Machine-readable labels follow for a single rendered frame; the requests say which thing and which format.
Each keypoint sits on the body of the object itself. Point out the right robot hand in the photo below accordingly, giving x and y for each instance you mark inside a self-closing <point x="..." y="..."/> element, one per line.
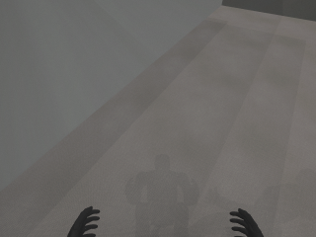
<point x="251" y="227"/>

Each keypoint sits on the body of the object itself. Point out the left robot hand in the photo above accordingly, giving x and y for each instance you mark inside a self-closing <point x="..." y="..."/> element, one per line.
<point x="79" y="226"/>

